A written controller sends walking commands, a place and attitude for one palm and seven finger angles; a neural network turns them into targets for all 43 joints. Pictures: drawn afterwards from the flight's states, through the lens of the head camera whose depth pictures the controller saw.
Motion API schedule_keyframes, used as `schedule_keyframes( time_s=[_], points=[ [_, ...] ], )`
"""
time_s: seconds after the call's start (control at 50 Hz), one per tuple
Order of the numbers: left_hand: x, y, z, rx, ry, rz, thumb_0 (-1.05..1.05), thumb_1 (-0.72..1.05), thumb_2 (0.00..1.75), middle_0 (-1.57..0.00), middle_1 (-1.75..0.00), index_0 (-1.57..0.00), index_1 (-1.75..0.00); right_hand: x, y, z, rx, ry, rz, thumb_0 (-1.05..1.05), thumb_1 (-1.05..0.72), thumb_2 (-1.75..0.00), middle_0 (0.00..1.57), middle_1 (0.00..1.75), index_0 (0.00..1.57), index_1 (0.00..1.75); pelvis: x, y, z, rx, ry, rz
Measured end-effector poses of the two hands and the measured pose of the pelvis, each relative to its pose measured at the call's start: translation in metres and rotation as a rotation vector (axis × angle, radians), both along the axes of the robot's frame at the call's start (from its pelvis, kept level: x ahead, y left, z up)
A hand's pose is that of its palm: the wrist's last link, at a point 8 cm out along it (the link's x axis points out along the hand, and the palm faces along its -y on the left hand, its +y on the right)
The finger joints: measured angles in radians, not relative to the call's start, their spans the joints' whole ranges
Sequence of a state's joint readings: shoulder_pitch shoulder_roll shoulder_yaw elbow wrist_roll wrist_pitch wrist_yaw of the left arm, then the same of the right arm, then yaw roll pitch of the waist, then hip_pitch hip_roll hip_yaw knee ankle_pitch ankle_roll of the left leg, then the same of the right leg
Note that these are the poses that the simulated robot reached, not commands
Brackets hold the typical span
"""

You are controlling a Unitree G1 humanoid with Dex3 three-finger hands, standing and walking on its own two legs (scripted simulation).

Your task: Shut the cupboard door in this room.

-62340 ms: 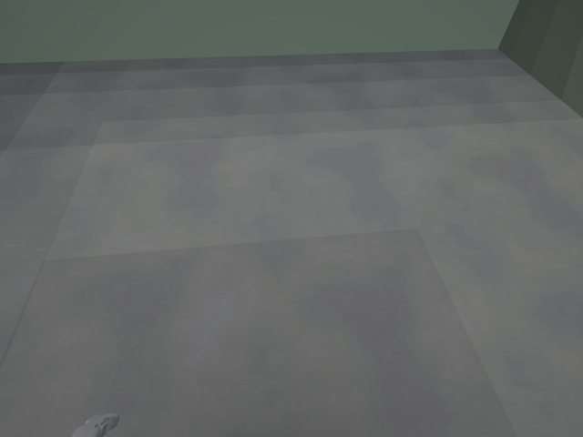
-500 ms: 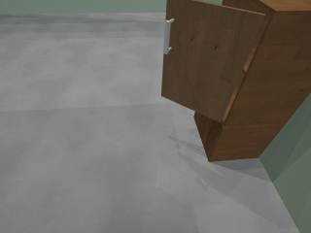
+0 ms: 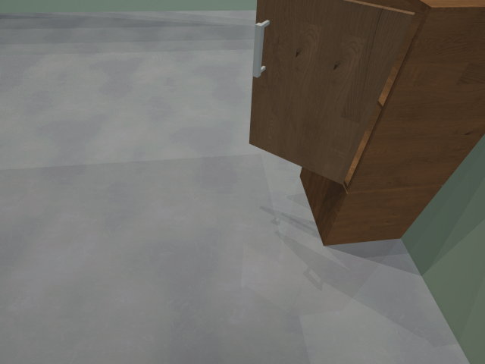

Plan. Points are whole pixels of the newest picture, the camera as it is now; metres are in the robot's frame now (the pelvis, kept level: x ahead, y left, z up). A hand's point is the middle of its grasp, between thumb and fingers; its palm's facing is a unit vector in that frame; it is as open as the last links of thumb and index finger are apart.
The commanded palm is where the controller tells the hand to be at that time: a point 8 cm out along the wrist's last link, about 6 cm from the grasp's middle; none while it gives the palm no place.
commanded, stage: look to check the result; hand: left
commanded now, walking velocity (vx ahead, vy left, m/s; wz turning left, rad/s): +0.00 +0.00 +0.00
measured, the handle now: (261, 49) +0.98 -0.02 +0.08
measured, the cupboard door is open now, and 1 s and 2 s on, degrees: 50 50 50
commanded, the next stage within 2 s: walk to a spot facing it in 0.28 s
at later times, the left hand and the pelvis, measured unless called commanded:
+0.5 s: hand out of the picture -0.01 +0.17 -0.18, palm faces +0.01 -0.98 -0.19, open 7.4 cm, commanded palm none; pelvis +0.00 +0.00 +0.00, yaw +1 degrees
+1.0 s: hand out of the picture +0.00 +0.24 -0.20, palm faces +0.30 -0.93 -0.22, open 7.4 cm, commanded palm none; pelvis -0.02 +0.02 -0.02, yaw +18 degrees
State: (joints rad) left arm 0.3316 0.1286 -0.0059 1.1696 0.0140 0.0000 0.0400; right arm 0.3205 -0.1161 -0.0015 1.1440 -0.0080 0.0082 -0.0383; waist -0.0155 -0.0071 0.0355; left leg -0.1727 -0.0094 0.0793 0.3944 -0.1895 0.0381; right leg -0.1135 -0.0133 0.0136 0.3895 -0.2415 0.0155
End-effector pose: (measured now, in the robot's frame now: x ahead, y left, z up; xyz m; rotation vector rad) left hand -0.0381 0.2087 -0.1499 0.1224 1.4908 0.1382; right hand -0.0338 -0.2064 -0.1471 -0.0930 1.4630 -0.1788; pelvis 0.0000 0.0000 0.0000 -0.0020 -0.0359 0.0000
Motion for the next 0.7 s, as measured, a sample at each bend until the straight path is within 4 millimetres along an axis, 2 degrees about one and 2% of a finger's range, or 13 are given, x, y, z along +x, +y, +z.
schedule_keyframes(
  time_s=[0.28,0.58,0.7],
  points=[
    [0.013,0.004,0.0,0.003,-0.03,-0.016,0.0,0.91,0.9,-0.2,-0.3,-0.2,-0.29,0.013,-0.005,0.001,-0.015,-0.04,0.004,0.0,-0.91,-0.9,0.2,0.3,0.2,0.3,0.0,0.002,0.0,0.001,0.0,-0.006],
    [0.025,0.015,-0.001,0.038,-0.069,0.022,0.0,0.91,0.9,-0.2,-0.3,-0.2,-0.29,0.015,-0.012,-0.003,-0.015,-0.01,0.039,0.0,-0.91,-0.9,0.2,0.3,0.2,0.3,-0.003,0.0,-0.004,0.003,0.012,0.045],
    [0.024,0.024,-0.002,0.076,-0.111,0.087,0.0,0.91,0.9,-0.2,-0.3,-0.2,-0.3,0.033,-0.023,-0.008,-0.022,-0.006,0.103,0.0,-0.91,-0.9,0.2,0.3,0.2,0.3,-0.01,-0.004,-0.011,-0.012,0.031,0.111]
  ],
)
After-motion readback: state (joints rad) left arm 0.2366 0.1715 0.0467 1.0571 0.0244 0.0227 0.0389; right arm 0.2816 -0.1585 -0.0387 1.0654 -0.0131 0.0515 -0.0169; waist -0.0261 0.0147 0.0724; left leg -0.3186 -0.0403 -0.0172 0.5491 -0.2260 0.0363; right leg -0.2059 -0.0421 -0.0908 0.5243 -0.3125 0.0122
